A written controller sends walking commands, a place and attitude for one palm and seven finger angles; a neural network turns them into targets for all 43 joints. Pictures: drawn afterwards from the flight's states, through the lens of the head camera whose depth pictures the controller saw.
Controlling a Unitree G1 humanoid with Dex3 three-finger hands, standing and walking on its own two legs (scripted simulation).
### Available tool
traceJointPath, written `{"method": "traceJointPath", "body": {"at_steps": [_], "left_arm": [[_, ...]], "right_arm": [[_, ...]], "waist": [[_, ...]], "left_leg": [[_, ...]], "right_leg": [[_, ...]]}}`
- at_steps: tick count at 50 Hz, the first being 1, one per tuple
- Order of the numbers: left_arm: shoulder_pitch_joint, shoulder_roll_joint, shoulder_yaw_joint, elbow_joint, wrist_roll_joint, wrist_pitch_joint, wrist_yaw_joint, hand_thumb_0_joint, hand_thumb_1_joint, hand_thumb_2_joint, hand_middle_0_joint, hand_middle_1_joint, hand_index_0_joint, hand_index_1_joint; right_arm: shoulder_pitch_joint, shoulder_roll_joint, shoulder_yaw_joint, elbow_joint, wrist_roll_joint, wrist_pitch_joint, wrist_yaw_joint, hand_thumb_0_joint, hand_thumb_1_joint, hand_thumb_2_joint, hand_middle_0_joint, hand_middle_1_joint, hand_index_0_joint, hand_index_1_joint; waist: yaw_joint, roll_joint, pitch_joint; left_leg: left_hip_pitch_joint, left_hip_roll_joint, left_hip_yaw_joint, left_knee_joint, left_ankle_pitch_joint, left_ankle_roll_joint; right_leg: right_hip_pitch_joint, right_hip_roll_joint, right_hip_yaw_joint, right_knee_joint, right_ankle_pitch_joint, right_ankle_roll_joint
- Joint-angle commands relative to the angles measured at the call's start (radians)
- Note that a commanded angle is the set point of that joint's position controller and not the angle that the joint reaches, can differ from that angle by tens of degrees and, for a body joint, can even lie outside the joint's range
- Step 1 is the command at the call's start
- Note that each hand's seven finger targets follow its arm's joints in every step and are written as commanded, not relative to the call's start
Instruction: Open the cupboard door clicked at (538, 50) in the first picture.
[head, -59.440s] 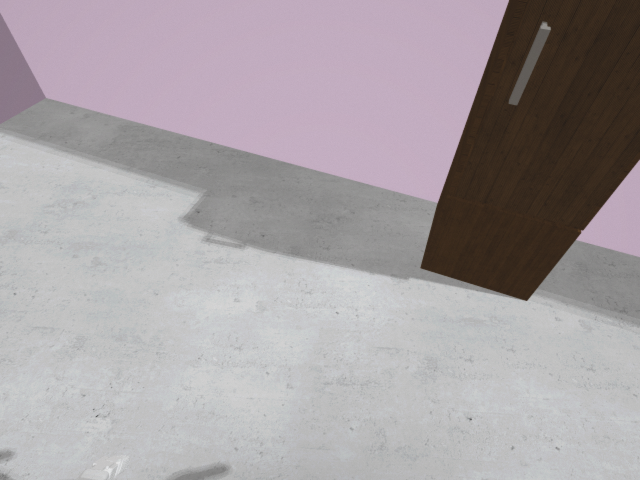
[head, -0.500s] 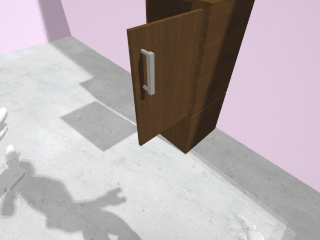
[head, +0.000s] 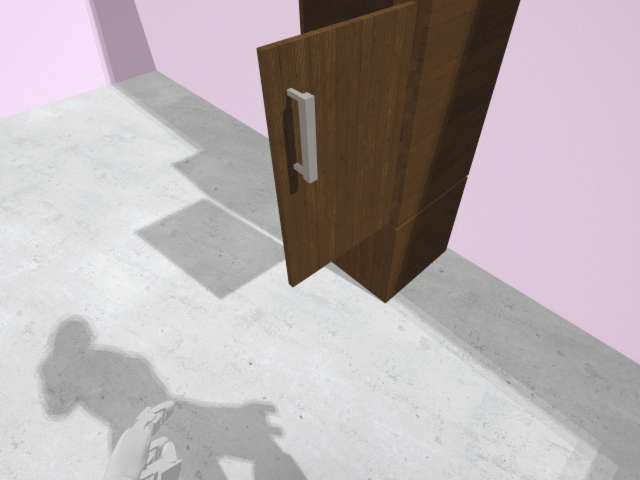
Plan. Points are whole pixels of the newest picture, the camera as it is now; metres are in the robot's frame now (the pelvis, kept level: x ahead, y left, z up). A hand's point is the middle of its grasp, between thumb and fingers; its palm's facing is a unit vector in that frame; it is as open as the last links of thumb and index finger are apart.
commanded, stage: let the arm hang, fingers relaxed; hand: left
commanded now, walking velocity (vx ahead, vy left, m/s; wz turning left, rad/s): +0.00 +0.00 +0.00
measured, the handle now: (301, 137) +0.66 +0.05 +0.11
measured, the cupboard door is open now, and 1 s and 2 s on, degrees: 88 88 88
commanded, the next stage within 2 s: look to check the result in 0.90 s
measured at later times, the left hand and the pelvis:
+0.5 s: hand out of the picture -0.02 +0.21 -0.14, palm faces +0.00 -0.96 -0.27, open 7.3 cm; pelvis -0.01 +0.01 +0.02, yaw -1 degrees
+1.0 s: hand out of the picture +0.03 +0.20 -0.15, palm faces -0.02 -0.97 -0.23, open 7.4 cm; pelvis +0.00 +0.01 +0.03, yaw -2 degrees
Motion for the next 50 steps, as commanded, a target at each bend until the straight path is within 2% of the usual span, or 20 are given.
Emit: {"method": "traceJointPath", "body": {"at_steps": [1,2,3,5,6,7,9,13,17,22,29,37,39,46,50], "left_arm": [[0.004,0.125,0.007,0.082,-0.012,-0.043,0.005,0.0,0.9,0.9,-0.2,-0.3,-0.2,-0.3],[0.007,0.117,-0.001,0.136,-0.016,-0.042,0.006,0.0,0.9,0.9,-0.2,-0.3,-0.2,-0.3],[0.018,0.123,-0.005,0.192,-0.018,-0.044,0.008,0.0,0.9,0.9,-0.2,-0.3,-0.2,-0.3],[0.05,0.113,-0.011,0.294,-0.023,-0.053,0.007,0.0,0.9,0.9,-0.2,-0.3,-0.2,-0.3],[0.058,0.084,0.002,0.318,-0.018,-0.057,0.009,0.0,0.9,0.9,-0.2,-0.3,-0.2,-0.3],[0.056,0.082,0.004,0.342,-0.019,-0.058,0.01,0.0,0.9,0.9,-0.2,-0.3,-0.2,-0.3],[0.04,0.089,-0.009,0.391,-0.022,-0.061,0.009,0.0,0.9,0.9,-0.2,-0.3,-0.2,-0.3],[0.022,0.097,-0.019,0.473,-0.024,-0.065,0.01,0.0,0.9,0.9,-0.2,-0.3,-0.2,-0.3],[0.026,0.095,-0.026,0.538,-0.025,-0.063,0.011,0.0,0.9,0.9,-0.2,-0.3,-0.2,-0.3],[0.024,0.103,-0.027,0.583,-0.025,-0.062,0.014,0.0,0.9,0.9,-0.2,-0.3,-0.2,-0.3],[0.022,0.102,-0.022,0.607,-0.023,-0.061,0.017,0.0,0.9,0.9,-0.2,-0.3,-0.2,-0.3],[0.008,0.096,-0.02,0.613,-0.024,-0.065,0.017,0.0,0.9,0.9,-0.2,-0.3,-0.2,-0.3],[0.006,0.093,-0.019,0.614,-0.024,-0.064,0.018,0.0,0.9,0.9,-0.2,-0.3,-0.2,-0.3],[-0.012,0.106,-0.014,0.609,-0.025,-0.07,0.016,0.0,0.9,0.9,-0.2,-0.3,-0.2,-0.3],[-0.023,0.118,-0.014,0.609,-0.024,-0.074,0.017,0.0,0.9,0.9,-0.2,-0.3,-0.2,-0.3]], "right_arm": [[0.003,-0.085,-0.012,-0.044,-0.011,-0.018,-0.01,0.0,-0.9,-0.9,0.2,0.3,0.2,0.3],[-0.015,-0.09,-0.005,-0.024,-0.011,-0.018,-0.012,0.0,-0.9,-0.9,0.2,0.3,0.2,0.3],[-0.023,-0.084,-0.001,-0.008,-0.007,-0.017,-0.016,0.0,-0.9,-0.9,0.2,0.3,0.2,0.3],[-0.008,-0.065,0.004,0.032,-0.001,-0.015,-0.022,0.0,-0.9,-0.9,0.2,0.3,0.2,0.3],[0.002,-0.056,-0.002,0.044,-0.006,-0.014,-0.027,0.0,-0.9,-0.9,0.2,0.3,0.2,0.3],[0.014,-0.044,-0.005,0.055,-0.006,-0.011,-0.027,0.0,-0.9,-0.9,0.2,0.3,0.2,0.3],[0.032,-0.044,-0.006,0.083,0.0,-0.006,-0.029,0.0,-0.9,-0.9,0.2,0.3,0.2,0.3],[0.062,-0.056,-0.012,0.136,0.005,-0.004,-0.032,0.0,-0.9,-0.9,0.2,0.3,0.2,0.3],[0.067,-0.053,-0.01,0.181,0.007,-0.004,-0.034,0.0,-0.9,-0.9,0.2,0.3,0.2,0.3],[0.077,-0.052,-0.01,0.22,0.006,-0.001,-0.032,0.0,-0.9,-0.9,0.2,0.3,0.2,0.3],[0.07,-0.043,-0.011,0.247,0.003,-0.003,-0.031,0.0,-0.9,-0.9,0.2,0.3,0.2,0.3],[0.064,-0.042,-0.009,0.257,0.002,-0.011,-0.035,0.0,-0.9,-0.9,0.2,0.3,0.2,0.3],[0.063,-0.039,-0.009,0.258,0.002,-0.011,-0.035,0.0,-0.9,-0.9,0.2,0.3,0.2,0.3],[0.059,-0.059,-0.014,0.256,0.004,-0.017,-0.037,0.0,-0.9,-0.9,0.2,0.3,0.2,0.3],[0.044,-0.069,-0.016,0.259,0.005,-0.017,-0.036,0.0,-0.9,-0.9,0.2,0.3,0.2,0.3]], "waist": [[0.031,-0.004,0.014],[0.041,0.102,0.031],[0.051,0.132,0.038],[0.049,0.117,-0.016],[0.045,0.132,-0.028],[0.042,0.15,-0.039],[0.036,0.09,-0.044],[0.029,-0.017,0.003],[0.03,-0.057,0.075],[0.026,-0.078,0.097],[0.031,-0.044,0.102],[0.035,0.0,0.093],[0.037,-0.001,0.102],[0.033,-0.026,0.053],[0.032,-0.036,0.06]], "left_leg": [[0.079,0.088,-0.102,-0.191,0.406,0.04],[0.047,0.106,-0.123,-0.237,0.371,0.05],[0.026,0.108,-0.126,-0.264,0.334,0.052],[0.053,0.09,-0.098,-0.271,0.246,0.037],[0.066,0.083,-0.09,-0.271,0.197,0.033],[0.075,0.081,-0.084,-0.278,0.167,0.032],[0.102,0.086,-0.082,-0.283,0.164,0.032],[0.128,0.093,-0.08,-0.31,0.165,0.03],[0.128,0.093,-0.077,-0.343,0.141,0.034],[0.142,0.086,-0.067,-0.356,0.092,0.035],[0.133,0.085,-0.064,-0.372,0.071,0.033],[0.121,0.089,-0.073,-0.388,0.11,0.029],[0.113,0.092,-0.076,-0.394,0.097,0.03],[0.149,0.096,-0.073,-0.385,0.156,0.03],[0.16,0.096,-0.068,-0.378,0.181,0.028]], "right_leg": [[0.021,-0.109,0.128,-0.164,0.345,-0.008],[0.042,-0.083,0.119,-0.18,0.232,0.006],[0.079,-0.074,0.123,-0.206,0.196,0.007],[0.132,-0.088,0.142,-0.259,0.209,-0.007],[0.135,-0.091,0.147,-0.283,0.2,-0.016],[0.139,-0.097,0.142,-0.296,0.193,-0.021],[0.138,-0.101,0.141,-0.324,0.199,-0.021],[0.107,-0.099,0.135,-0.36,0.177,-0.023],[0.067,-0.099,0.136,-0.386,0.128,-0.019],[0.038,-0.101,0.146,-0.406,0.055,-0.018],[0.034,-0.104,0.148,-0.403,0.033,-0.016],[0.072,-0.102,0.148,-0.384,0.105,-0.016],[0.071,-0.1,0.144,-0.383,0.101,-0.015],[0.097,-0.104,0.148,-0.382,0.15,-0.015],[0.096,-0.107,0.152,-0.391,0.172,-0.016]]}}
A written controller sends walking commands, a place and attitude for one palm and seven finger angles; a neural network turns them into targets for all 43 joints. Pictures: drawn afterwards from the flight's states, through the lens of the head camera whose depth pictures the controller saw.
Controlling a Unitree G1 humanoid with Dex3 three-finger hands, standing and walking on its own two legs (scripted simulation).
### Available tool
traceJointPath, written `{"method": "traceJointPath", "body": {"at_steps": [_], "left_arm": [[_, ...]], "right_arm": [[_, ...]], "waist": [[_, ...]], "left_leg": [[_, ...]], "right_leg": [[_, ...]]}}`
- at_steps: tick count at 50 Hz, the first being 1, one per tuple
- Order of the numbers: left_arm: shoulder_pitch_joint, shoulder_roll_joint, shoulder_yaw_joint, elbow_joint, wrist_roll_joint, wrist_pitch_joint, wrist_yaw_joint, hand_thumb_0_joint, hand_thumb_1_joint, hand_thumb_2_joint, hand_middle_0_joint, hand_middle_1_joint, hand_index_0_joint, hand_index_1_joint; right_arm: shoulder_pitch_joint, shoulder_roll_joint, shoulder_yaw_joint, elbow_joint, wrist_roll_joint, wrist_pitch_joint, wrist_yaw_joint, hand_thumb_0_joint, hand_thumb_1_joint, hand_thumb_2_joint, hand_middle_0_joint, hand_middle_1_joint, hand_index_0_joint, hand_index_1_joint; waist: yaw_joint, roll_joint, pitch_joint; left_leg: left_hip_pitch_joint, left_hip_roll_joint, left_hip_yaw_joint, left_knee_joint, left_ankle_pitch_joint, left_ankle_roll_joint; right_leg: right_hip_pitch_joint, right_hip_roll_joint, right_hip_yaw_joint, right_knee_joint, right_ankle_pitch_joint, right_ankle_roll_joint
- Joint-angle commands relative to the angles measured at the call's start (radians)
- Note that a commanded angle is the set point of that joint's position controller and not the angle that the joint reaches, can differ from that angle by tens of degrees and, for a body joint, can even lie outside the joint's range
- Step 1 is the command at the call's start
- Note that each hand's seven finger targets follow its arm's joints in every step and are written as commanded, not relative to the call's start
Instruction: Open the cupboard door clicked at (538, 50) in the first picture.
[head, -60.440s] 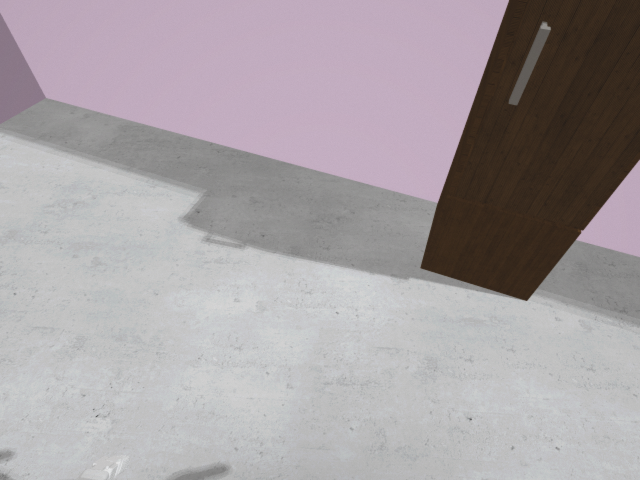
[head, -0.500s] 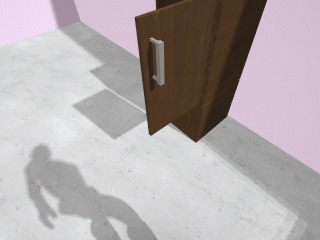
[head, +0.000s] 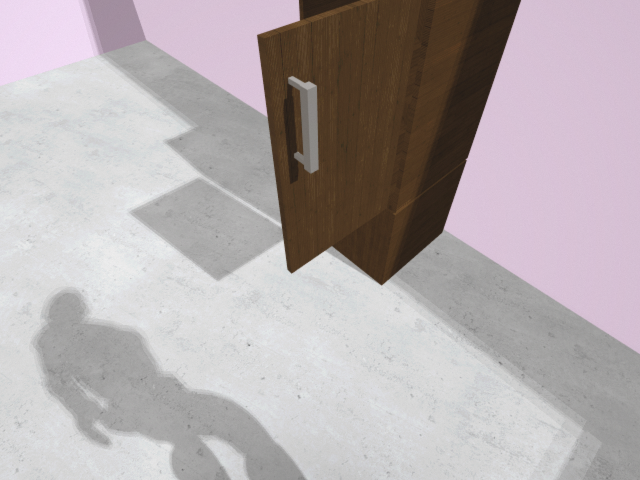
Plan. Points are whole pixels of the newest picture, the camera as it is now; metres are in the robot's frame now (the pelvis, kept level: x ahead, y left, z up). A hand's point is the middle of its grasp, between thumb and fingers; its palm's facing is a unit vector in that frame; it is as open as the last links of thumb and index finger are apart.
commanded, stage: look to check the result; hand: left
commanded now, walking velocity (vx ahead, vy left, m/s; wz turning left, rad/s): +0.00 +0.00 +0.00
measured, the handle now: (303, 126) +0.67 +0.06 +0.08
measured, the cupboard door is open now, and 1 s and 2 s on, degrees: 88 88 88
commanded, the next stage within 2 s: stand and wait in 0.48 s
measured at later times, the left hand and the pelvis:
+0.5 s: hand out of the picture +0.06 +0.21 -0.16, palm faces +0.00 -0.95 -0.31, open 7.4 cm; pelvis +0.01 -0.01 +0.00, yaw +0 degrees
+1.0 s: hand out of the picture +0.11 +0.22 -0.15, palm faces -0.02 -0.94 -0.34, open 7.4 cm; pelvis +0.04 -0.02 +0.00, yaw +0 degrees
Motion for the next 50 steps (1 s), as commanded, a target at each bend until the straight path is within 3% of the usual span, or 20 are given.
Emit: {"method": "traceJointPath", "body": {"at_steps": [1,11,29,50], "left_arm": [[0.025,0.159,0.03,-0.034,0.003,-0.018,0.01,0.0,0.9,0.9,-0.2,-0.3,-0.2,-0.3],[-0.011,0.211,0.035,-0.041,0.003,-0.025,0.006,0.0,0.9,0.9,-0.2,-0.3,-0.2,-0.3],[-0.097,0.298,0.039,-0.05,0.003,-0.037,0.001,0.0,0.9,0.9,-0.2,-0.3,-0.2,-0.3],[-0.123,0.327,0.037,-0.06,0.0,-0.039,0.004,0.0,0.9,0.9,-0.2,-0.3,-0.2,-0.3]], "right_arm": [[0.024,-0.134,-0.026,-0.037,-0.005,-0.014,-0.007,0.0,-0.9,-0.9,0.2,0.3,0.2,0.3],[-0.031,-0.186,-0.033,-0.042,-0.004,-0.014,-0.003,0.0,-0.9,-0.9,0.2,0.3,0.2,0.3],[-0.132,-0.282,-0.037,-0.06,-0.003,-0.02,0.003,0.0,-0.9,-0.9,0.2,0.3,0.2,0.3],[-0.152,-0.312,-0.031,-0.065,-0.001,-0.022,0.0,0.0,-0.9,-0.9,0.2,0.3,0.2,0.3]], "waist": [[0.005,-0.021,-0.006],[0.004,-0.022,-0.01],[0.004,-0.014,-0.062],[0.005,-0.022,-0.103]], "left_leg": [[0.009,0.102,-0.105,-0.075,0.022,0.021],[0.036,0.104,-0.107,-0.079,0.03,0.02],[0.088,0.117,-0.107,-0.094,0.102,0.012],[0.136,0.127,-0.097,-0.099,0.185,0.009]], "right_leg": [[-0.029,-0.119,0.116,-0.101,0.005,-0.028],[-0.025,-0.126,0.13,-0.128,0.012,-0.03],[0.037,-0.139,0.137,-0.146,0.146,-0.025],[0.093,-0.143,0.134,-0.14,0.296,-0.018]]}}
